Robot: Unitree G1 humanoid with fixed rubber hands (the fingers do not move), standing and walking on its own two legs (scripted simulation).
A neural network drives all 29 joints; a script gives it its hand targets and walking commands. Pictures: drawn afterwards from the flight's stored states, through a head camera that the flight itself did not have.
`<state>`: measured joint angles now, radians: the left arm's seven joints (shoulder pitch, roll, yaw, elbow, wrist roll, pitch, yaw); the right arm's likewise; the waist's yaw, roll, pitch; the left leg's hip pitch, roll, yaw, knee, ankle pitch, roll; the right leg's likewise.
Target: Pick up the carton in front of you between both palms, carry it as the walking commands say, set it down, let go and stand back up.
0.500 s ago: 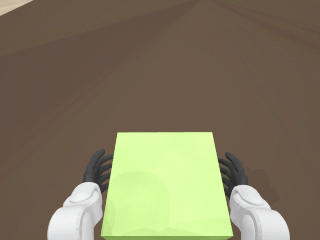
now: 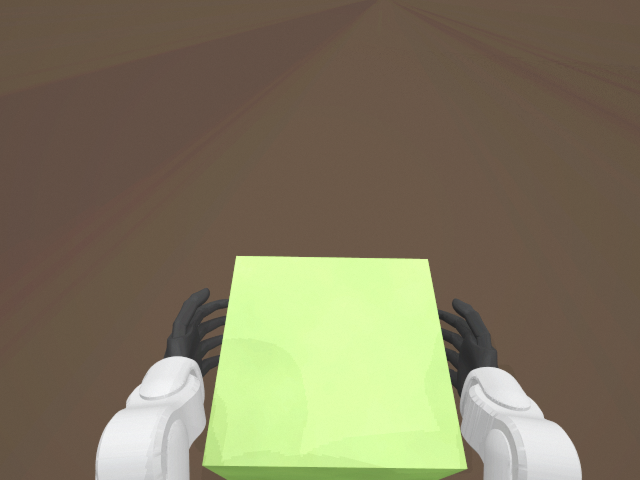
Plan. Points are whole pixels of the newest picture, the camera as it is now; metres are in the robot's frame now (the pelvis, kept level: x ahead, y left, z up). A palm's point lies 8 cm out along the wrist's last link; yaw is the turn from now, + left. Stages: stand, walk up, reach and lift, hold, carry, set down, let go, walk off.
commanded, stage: carry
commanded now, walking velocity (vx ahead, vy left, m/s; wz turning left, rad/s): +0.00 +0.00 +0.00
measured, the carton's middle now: (328, 384) +0.25 +0.00 +0.02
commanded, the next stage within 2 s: hold in 1.82 s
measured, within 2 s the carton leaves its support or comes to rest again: neither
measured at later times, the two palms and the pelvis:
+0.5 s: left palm (223, 323) +0.31 +0.13 +0.04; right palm (458, 330) +0.31 -0.17 +0.04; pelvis +0.06 -0.02 -0.01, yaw +1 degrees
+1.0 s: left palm (222, 323) +0.32 +0.13 +0.04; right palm (452, 328) +0.32 -0.17 +0.03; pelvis +0.03 -0.02 +0.00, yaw +1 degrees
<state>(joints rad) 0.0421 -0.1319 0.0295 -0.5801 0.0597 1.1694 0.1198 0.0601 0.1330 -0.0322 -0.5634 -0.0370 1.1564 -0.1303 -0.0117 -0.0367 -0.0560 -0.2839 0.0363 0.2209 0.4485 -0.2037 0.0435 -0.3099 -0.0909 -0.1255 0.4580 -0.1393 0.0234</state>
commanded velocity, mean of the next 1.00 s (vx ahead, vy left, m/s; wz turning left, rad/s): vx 0.00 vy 0.00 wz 0.00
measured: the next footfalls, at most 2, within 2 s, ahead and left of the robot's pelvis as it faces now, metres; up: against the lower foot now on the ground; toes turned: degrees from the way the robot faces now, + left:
none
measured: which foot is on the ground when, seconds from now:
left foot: down 0.00-1.00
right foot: down 0.00-1.00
